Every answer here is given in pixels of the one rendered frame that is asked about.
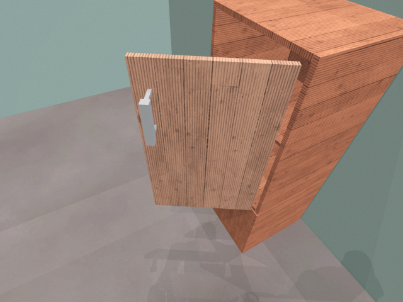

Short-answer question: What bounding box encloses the cupboard door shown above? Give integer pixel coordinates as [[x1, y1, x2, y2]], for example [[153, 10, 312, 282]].
[[125, 52, 302, 210]]

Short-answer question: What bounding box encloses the handle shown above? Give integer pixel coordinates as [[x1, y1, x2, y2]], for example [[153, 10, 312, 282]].
[[139, 89, 157, 146]]

